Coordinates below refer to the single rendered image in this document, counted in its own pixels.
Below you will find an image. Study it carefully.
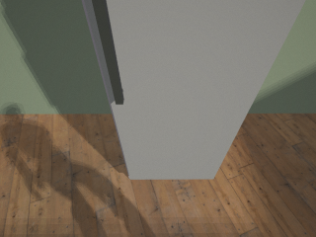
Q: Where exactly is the handle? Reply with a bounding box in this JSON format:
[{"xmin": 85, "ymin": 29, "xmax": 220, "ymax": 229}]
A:
[{"xmin": 92, "ymin": 0, "xmax": 124, "ymax": 105}]

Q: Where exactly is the fridge door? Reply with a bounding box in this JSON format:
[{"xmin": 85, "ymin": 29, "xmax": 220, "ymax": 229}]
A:
[{"xmin": 84, "ymin": 0, "xmax": 306, "ymax": 180}]

